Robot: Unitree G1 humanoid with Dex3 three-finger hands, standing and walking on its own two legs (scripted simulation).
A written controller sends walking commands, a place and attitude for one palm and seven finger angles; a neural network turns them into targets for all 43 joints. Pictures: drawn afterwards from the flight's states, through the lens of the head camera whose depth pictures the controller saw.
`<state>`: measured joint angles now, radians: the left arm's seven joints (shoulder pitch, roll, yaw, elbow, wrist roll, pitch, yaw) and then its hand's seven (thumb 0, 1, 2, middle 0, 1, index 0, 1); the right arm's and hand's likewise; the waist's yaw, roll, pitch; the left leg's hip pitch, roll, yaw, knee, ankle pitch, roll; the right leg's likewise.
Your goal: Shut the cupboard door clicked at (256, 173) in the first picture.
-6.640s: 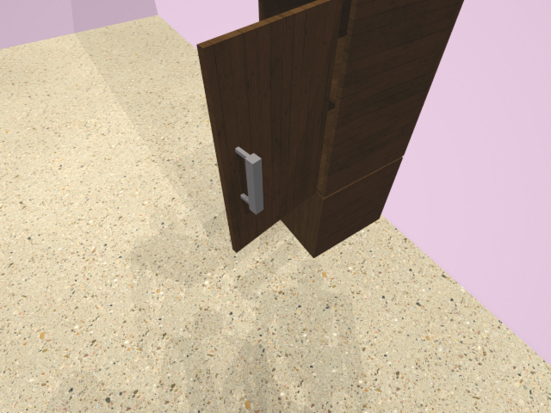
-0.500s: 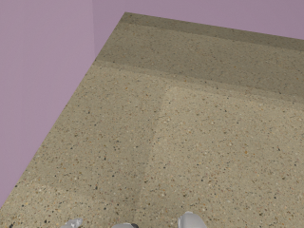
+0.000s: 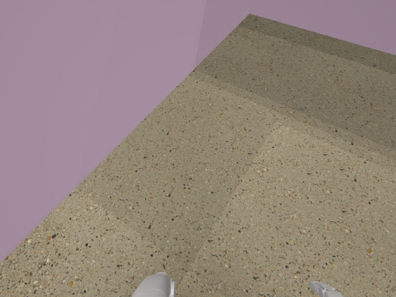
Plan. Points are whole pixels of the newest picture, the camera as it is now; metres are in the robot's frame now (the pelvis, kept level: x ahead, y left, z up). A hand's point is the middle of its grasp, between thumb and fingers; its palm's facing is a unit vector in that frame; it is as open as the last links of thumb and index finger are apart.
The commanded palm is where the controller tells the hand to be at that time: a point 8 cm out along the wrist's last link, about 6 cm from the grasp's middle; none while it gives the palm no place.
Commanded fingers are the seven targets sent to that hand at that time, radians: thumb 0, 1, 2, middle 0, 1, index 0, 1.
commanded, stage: walk to a spot facing it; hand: left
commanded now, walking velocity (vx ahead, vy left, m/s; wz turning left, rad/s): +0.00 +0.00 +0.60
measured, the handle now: out of the picture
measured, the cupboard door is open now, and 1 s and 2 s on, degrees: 100 100 100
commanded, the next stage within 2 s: none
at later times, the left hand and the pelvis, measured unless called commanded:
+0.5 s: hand out of the picture +0.09 +0.23 -0.16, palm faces +0.26 -0.94 -0.22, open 7.4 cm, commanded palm none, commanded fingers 0.00 0.90 0.90 -0.20 -0.30 -0.20 -0.30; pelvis +0.02 +0.00 +0.00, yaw +16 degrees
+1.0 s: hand out of the picture -0.04 +0.15 -0.17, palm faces +0.58 -0.77 -0.25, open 7.4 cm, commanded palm none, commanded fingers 0.00 0.90 0.90 -0.20 -0.30 -0.20 -0.30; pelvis +0.04 -0.04 +0.00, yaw +36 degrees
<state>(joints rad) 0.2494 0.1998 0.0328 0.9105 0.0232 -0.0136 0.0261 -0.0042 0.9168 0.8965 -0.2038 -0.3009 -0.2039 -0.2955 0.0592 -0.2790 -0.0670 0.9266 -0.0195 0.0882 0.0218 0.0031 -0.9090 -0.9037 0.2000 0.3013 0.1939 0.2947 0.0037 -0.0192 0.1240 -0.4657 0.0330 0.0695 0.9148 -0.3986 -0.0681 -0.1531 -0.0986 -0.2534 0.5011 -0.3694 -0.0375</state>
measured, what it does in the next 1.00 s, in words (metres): steps on the spot, turning left: left foot, then right foot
